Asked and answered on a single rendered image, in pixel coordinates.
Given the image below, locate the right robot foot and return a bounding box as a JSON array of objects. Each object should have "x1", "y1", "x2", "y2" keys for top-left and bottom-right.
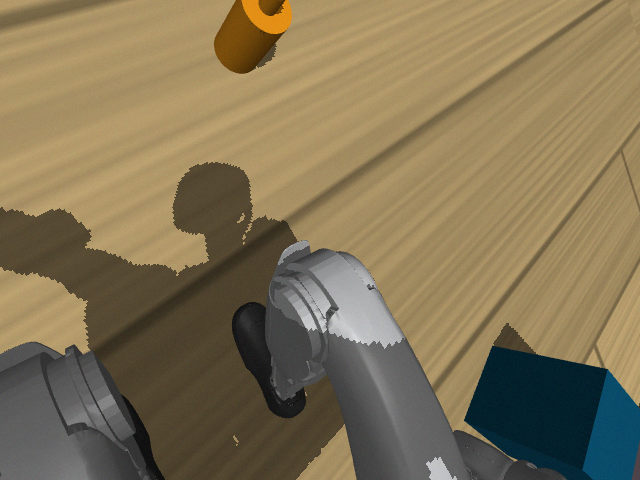
[{"x1": 232, "y1": 302, "x2": 306, "y2": 418}]

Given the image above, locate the right robot hand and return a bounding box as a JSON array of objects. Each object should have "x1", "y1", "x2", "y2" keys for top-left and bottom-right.
[{"x1": 453, "y1": 430, "x2": 515, "y2": 480}]

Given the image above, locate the right robot arm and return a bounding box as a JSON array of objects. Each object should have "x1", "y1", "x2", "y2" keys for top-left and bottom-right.
[{"x1": 503, "y1": 460, "x2": 567, "y2": 480}]

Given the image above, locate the left robot foot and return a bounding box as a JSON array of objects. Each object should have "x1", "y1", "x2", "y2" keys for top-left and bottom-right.
[{"x1": 121, "y1": 394, "x2": 165, "y2": 480}]

